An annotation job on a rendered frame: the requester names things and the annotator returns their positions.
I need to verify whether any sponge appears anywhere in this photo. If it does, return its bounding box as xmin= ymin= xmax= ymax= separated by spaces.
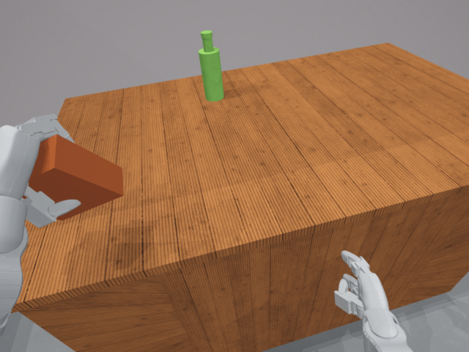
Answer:
xmin=22 ymin=134 xmax=124 ymax=221

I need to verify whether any robot left forearm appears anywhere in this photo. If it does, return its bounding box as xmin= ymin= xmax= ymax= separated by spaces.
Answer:
xmin=0 ymin=195 xmax=29 ymax=336

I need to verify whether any robot right forearm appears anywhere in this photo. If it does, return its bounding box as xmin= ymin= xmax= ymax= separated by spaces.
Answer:
xmin=362 ymin=307 xmax=413 ymax=352

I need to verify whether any robot right hand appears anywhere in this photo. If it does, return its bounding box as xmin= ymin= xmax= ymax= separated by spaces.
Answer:
xmin=334 ymin=251 xmax=389 ymax=319

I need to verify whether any table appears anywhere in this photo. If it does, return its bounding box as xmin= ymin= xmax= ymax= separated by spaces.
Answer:
xmin=11 ymin=43 xmax=469 ymax=352

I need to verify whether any robot left hand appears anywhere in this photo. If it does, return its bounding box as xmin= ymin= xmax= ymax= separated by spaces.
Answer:
xmin=0 ymin=114 xmax=81 ymax=228

